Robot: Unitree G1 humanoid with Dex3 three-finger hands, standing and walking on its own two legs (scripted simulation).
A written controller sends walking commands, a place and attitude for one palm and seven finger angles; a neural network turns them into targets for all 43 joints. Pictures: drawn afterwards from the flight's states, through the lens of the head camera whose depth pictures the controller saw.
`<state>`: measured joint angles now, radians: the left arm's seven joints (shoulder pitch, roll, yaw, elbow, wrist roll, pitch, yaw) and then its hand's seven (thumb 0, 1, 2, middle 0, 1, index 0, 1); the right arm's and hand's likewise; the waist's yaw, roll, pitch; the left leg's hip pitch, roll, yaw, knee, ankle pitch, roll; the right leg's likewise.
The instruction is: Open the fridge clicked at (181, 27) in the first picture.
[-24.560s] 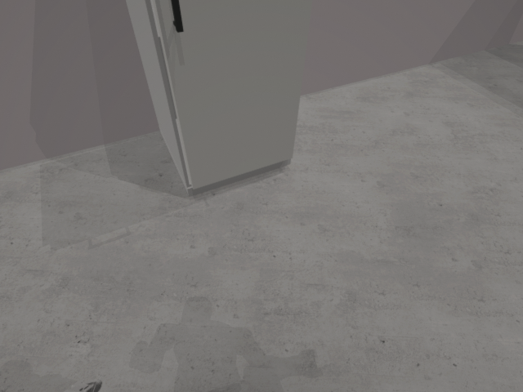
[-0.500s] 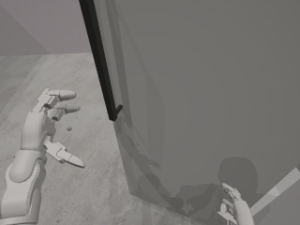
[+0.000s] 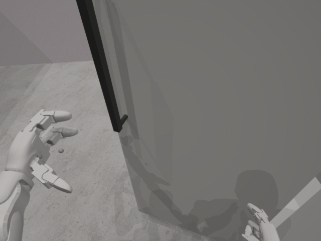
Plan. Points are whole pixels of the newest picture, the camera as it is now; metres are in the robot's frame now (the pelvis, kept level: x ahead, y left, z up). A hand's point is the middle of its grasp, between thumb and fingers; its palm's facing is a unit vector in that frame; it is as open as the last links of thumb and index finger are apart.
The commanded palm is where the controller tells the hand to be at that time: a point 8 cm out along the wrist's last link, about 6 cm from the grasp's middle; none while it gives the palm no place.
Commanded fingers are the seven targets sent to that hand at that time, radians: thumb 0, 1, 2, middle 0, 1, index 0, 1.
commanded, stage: draw the hand back to the body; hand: left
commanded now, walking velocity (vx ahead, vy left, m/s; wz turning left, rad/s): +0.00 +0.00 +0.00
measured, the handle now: (107, 66) +0.40 +0.16 +0.27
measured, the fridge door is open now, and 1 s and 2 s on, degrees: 65 65 65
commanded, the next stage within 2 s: step back with the hand held close in 1.46 s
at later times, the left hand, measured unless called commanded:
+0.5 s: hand (35, 162) +0.21 +0.27 +0.17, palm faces +0.32 -0.91 -0.25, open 14.1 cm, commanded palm +0.16 +0.31 +0.18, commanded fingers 0.00 -0.12 0.41 -0.23 -0.89 -0.23 -0.89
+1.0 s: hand (29, 165) +0.20 +0.28 +0.16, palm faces +0.44 -0.81 -0.39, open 9.5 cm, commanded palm +0.15 +0.32 +0.18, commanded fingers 0.00 0.79 0.85 -0.20 -0.36 -0.20 -0.36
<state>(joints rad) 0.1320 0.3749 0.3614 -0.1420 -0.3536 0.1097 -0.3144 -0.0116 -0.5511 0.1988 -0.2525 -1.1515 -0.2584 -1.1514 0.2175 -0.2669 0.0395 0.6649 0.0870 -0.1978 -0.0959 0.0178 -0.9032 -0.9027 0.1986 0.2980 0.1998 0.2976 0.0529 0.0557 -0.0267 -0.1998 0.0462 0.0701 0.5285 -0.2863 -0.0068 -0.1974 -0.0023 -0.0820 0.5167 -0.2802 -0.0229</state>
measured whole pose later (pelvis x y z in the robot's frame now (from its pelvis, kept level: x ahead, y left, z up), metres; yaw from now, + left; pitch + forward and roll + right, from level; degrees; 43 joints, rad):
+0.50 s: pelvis -0.01 +0.02 +0.00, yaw +0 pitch -5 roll -1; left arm 0.30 0.36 0.32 -0.37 -0.18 0.08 -0.03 -0.01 -0.41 0.27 -0.25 -1.07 -0.25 -1.07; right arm 0.17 -0.22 0.06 0.64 0.02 -0.23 -0.06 0.02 -0.90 -0.90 0.20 0.30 0.20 0.30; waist 0.06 0.04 0.01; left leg -0.15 0.03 0.07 0.50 -0.27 0.02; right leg -0.13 -0.02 -0.08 0.45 -0.24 0.00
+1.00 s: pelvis +0.01 +0.02 +0.01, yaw -1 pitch -5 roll -1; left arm 0.45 0.35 0.33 -0.36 -0.08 -0.10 0.13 0.00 0.44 0.68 -0.22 -0.57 -0.23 -0.57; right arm 0.20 -0.23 -0.01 0.69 -0.01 -0.15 -0.05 0.02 -0.90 -0.90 0.20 0.30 0.20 0.30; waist 0.06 0.06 0.04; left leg -0.07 0.02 0.10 0.40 -0.25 0.02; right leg -0.07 -0.01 -0.06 0.37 -0.22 0.00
